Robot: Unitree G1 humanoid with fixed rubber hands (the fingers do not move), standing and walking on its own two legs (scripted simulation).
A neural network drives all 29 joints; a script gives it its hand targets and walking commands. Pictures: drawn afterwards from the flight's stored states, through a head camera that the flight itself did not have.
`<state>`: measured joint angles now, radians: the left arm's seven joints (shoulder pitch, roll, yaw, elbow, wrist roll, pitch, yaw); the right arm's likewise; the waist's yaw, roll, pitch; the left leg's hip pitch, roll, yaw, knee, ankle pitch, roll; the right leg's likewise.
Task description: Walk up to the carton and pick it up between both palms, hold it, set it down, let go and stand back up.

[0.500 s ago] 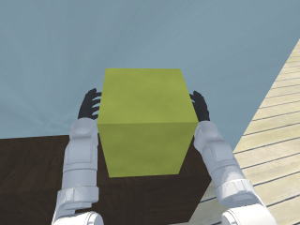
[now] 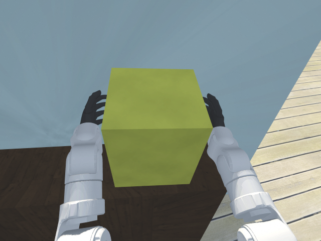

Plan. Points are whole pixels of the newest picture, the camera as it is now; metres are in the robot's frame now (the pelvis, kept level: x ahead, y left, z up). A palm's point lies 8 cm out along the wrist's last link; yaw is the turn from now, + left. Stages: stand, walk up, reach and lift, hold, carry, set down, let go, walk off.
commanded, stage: reach and lift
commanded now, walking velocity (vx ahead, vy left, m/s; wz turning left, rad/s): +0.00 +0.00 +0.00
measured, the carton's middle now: (153, 129) +0.39 +0.00 +0.11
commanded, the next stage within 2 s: hold in 0.24 s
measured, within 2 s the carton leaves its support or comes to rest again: neither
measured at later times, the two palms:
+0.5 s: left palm (86, 121) +0.36 +0.16 +0.17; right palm (212, 121) +0.35 -0.14 +0.16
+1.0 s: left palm (85, 120) +0.35 +0.15 +0.18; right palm (214, 120) +0.35 -0.15 +0.17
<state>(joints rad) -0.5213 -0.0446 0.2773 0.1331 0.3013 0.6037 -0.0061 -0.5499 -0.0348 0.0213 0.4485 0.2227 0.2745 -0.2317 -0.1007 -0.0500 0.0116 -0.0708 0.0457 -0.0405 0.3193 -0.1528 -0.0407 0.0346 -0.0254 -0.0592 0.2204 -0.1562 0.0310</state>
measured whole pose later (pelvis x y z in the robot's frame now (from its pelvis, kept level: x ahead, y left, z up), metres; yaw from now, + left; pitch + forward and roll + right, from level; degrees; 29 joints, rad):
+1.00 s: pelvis -0.01 +0.00 +0.00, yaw +0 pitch -7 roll -1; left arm -0.56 -0.04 0.30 0.10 0.33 0.68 -0.02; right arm -0.60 -0.04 0.01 0.45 0.22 0.31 -0.23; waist -0.09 -0.05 0.03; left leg -0.04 0.05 -0.04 0.31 -0.15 -0.04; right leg 0.06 -0.02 -0.06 0.23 -0.16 0.03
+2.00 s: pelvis -0.01 +0.00 +0.00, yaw +0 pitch -8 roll -1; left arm -0.58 -0.05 0.31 0.14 0.35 0.68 -0.03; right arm -0.63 -0.03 -0.01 0.50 0.21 0.29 -0.22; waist -0.10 -0.04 0.04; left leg -0.03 0.04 -0.03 0.31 -0.15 -0.04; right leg 0.07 -0.03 -0.05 0.23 -0.15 0.03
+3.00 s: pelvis -0.01 +0.00 +0.00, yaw +0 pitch -8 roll -1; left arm -0.57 -0.04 0.31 0.13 0.34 0.68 -0.03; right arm -0.64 -0.03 0.00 0.51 0.21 0.29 -0.22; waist -0.09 -0.05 0.05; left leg -0.03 0.04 -0.03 0.32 -0.15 -0.04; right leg 0.07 -0.03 -0.05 0.24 -0.16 0.03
